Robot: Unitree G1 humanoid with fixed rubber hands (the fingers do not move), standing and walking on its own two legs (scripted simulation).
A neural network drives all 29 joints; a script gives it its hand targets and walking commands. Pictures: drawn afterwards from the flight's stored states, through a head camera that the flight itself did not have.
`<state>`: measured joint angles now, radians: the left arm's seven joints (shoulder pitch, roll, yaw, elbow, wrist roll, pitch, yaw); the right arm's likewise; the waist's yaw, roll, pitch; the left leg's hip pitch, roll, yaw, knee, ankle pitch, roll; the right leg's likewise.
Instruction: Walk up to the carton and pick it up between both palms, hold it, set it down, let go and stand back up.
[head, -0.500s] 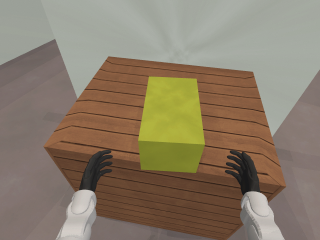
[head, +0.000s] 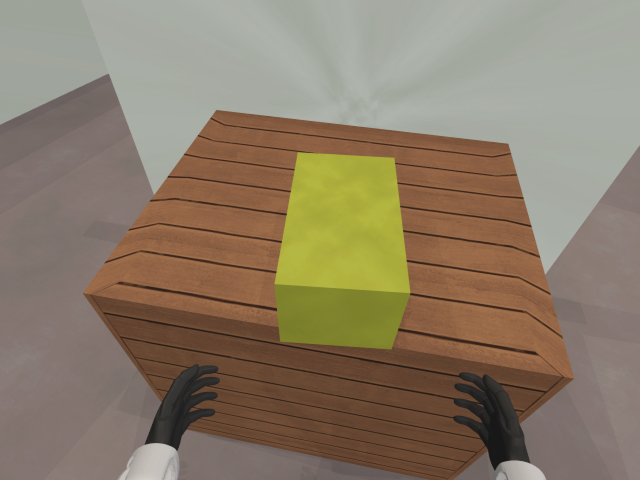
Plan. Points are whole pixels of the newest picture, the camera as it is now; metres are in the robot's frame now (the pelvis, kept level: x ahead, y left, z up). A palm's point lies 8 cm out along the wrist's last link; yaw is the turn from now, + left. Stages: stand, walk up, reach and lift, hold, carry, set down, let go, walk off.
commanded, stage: set down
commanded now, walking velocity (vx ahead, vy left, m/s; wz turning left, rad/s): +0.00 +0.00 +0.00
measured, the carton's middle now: (341, 243) +0.48 +0.03 -0.01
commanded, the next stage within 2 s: let go in 0.48 s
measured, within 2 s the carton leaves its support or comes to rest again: neither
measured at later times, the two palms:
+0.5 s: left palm (163, 469) +0.14 +0.23 -0.07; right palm out of the picture +0.15 -0.20 -0.06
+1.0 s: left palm (178, 458) +0.16 +0.22 -0.08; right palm out of the picture +0.15 -0.23 -0.08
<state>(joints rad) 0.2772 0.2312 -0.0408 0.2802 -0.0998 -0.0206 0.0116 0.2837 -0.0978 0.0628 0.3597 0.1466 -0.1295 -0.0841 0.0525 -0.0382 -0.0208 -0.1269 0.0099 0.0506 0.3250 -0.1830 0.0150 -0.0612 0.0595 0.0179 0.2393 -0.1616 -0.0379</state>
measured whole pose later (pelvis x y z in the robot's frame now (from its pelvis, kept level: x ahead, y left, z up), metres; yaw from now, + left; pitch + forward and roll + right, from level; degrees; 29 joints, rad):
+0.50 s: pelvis +0.00 +0.00 +0.00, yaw -1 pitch +0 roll +0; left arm 0.33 0.24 -0.03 0.30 -0.04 0.15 -0.01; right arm 0.30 -0.09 0.01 0.50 0.05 -0.12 -0.05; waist 0.06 -0.03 -0.01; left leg -0.15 0.01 0.07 0.36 -0.20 0.01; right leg -0.12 0.06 0.03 0.33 -0.20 -0.04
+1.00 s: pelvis +0.00 -0.01 +0.00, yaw -1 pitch +1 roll +0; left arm 0.24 0.24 -0.03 0.39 0.01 0.25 0.00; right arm 0.16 -0.16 -0.05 0.79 0.00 -0.19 0.03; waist 0.03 -0.05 -0.02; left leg -0.18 0.01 0.07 0.38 -0.21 0.01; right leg -0.16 0.06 0.03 0.38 -0.23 -0.05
